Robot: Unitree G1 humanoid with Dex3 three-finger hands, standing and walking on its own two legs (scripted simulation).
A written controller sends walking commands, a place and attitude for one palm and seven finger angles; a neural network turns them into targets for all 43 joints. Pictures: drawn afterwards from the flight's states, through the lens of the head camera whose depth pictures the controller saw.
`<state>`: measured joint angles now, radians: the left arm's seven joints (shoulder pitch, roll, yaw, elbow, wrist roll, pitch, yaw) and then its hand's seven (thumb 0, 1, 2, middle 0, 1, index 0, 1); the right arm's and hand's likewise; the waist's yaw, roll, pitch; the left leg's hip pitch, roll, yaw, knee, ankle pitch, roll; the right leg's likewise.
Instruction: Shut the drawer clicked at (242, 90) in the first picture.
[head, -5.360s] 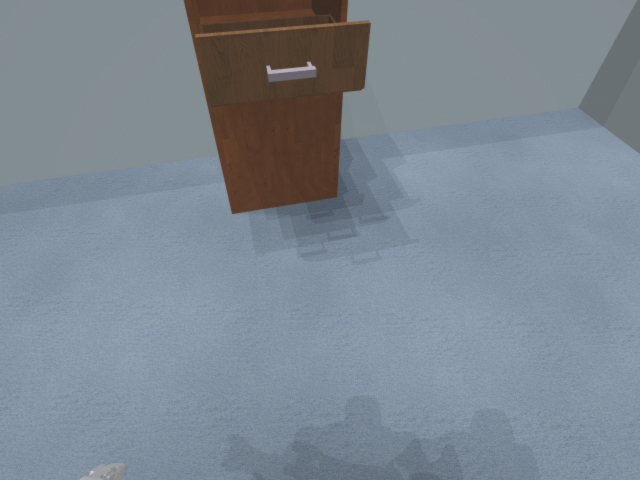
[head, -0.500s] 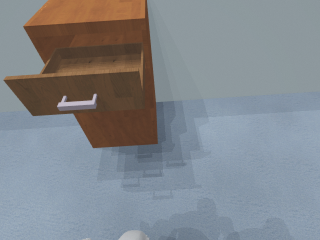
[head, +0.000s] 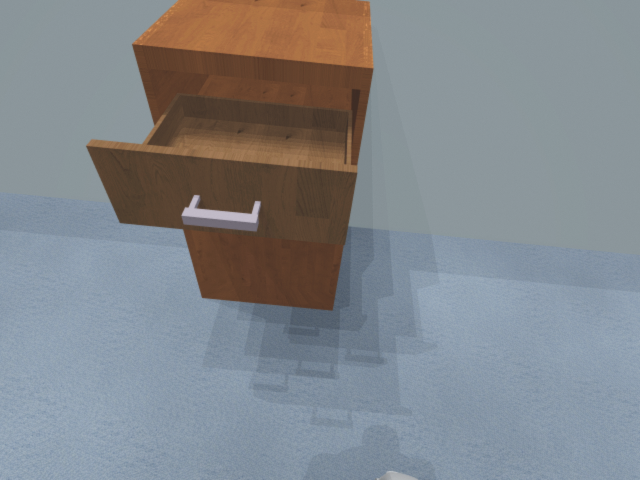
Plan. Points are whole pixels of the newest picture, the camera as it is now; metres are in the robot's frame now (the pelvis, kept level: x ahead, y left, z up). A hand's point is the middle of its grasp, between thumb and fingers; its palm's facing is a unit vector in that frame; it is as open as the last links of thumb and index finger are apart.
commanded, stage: take the last steps up to it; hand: left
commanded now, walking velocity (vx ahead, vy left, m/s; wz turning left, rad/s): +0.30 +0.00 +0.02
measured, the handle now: (223, 211) +0.53 +0.21 +0.00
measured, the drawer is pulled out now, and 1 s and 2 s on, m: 0.29 0.29 0.29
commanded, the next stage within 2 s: come to a stop and stand still in 0.58 s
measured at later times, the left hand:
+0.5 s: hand (236, 449) +0.20 +0.13 -0.17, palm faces +0.12 -0.97 -0.23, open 7.1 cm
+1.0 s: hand (220, 460) +0.19 +0.16 -0.19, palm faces +0.11 -0.98 -0.17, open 7.3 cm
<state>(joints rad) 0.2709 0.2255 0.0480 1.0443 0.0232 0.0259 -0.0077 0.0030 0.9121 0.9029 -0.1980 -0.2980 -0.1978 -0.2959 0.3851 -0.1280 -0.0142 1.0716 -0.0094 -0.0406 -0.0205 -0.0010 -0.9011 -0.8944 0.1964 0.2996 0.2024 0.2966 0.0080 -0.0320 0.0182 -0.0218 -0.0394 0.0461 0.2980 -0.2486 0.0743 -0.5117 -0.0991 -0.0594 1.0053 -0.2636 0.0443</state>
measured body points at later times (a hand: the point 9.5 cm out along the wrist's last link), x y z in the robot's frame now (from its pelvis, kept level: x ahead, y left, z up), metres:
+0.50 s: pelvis +0.15 -0.06 -0.01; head +0.15 -0.07 +0.44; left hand +0.19 +0.18 -0.15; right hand +0.15 -0.29 -0.17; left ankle +0.16 +0.08 -0.68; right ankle +0.17 -0.14 -0.75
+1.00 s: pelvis +0.22 -0.02 -0.01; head +0.24 +0.00 +0.44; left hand +0.19 +0.21 -0.18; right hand +0.32 -0.24 -0.15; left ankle +0.25 +0.09 -0.75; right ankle +0.20 -0.15 -0.69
